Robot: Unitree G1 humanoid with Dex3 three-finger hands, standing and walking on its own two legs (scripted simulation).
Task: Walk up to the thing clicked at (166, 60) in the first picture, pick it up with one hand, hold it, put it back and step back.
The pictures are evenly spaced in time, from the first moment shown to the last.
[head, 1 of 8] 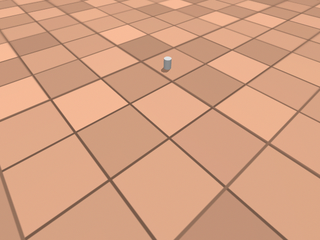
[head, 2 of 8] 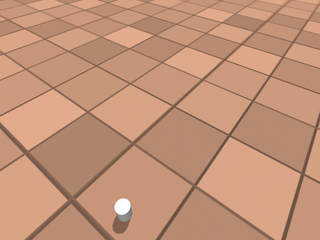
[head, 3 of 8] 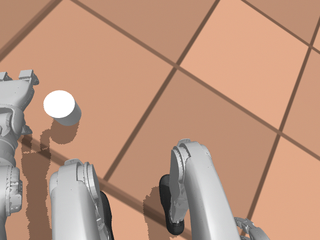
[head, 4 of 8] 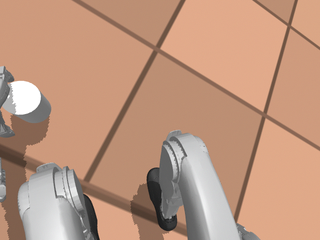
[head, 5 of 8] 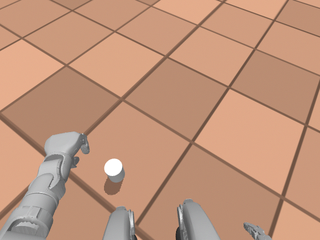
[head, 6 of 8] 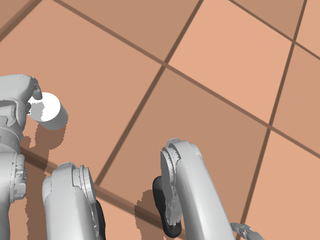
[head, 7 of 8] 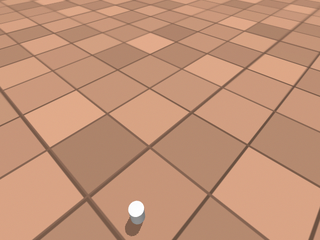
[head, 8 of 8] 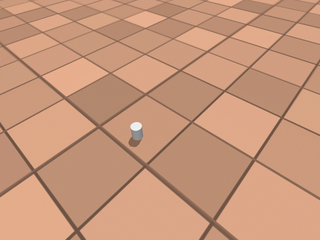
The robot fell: no
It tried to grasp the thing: yes
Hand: left
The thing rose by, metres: 0.01
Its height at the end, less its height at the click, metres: +0.00
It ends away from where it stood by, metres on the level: 0.00
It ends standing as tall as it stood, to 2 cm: yes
